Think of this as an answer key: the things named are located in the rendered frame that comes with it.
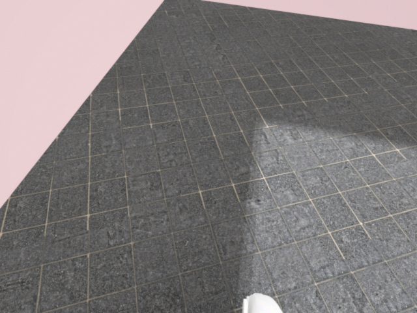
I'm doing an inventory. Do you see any robot right thigh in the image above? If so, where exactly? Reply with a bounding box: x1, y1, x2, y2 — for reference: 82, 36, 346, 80
242, 294, 283, 313

